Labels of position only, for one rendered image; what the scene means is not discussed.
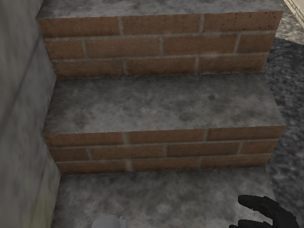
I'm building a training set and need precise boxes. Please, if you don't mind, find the right robot hand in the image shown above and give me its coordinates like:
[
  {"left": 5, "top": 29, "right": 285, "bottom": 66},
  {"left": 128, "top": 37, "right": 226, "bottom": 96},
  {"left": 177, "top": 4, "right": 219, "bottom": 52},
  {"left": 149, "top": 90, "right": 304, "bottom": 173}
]
[{"left": 229, "top": 195, "right": 299, "bottom": 228}]

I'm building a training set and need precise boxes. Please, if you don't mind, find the left robot thigh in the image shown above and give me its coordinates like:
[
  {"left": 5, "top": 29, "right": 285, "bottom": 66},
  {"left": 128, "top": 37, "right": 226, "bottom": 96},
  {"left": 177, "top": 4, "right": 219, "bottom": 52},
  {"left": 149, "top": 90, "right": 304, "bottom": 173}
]
[{"left": 91, "top": 215, "right": 127, "bottom": 228}]

